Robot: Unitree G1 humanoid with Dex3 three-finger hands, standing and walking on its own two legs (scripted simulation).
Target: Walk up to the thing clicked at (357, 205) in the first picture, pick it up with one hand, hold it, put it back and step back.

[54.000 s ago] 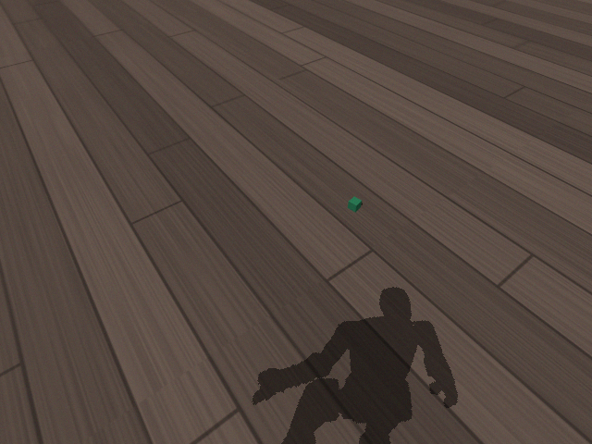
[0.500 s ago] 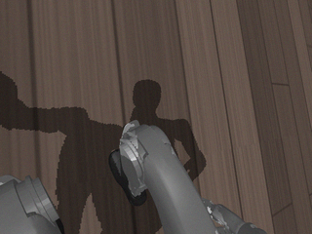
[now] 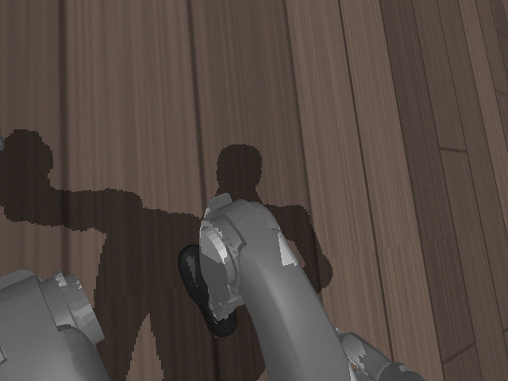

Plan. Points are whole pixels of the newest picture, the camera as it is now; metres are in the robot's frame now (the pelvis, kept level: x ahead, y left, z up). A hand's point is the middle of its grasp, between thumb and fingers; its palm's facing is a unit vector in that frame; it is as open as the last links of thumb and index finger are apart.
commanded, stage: close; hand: left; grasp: from above
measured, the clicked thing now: out of the picture +0.49 +0.25 -0.30
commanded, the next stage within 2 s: none
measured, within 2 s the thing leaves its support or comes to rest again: neither
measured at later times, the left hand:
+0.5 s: hand out of the picture +0.47 +0.25 -0.27, palm faces -0.53 -0.08 -0.84, open 10.6 cm
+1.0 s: hand out of the picture +0.49 +0.24 -0.27, palm faces -0.40 -0.04 -0.92, open 10.4 cm
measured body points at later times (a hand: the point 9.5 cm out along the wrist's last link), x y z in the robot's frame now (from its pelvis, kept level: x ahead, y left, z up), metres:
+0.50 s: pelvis +0.01 +0.00 +0.00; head +0.30 +0.11 +0.32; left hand +0.49 +0.26 -0.22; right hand +0.04 -0.25 -0.05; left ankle +0.07 +0.12 -0.28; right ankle +0.14 -0.13 -0.28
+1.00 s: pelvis +0.01 +0.00 +0.00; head +0.30 +0.13 +0.32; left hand +0.50 +0.24 -0.22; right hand +0.06 -0.25 -0.04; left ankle +0.07 +0.12 -0.28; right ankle +0.14 -0.13 -0.28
